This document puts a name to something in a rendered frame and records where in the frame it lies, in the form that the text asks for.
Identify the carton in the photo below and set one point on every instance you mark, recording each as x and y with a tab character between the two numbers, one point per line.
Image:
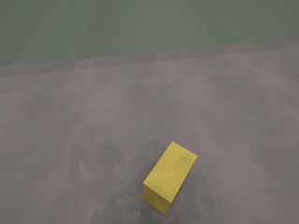
163	183

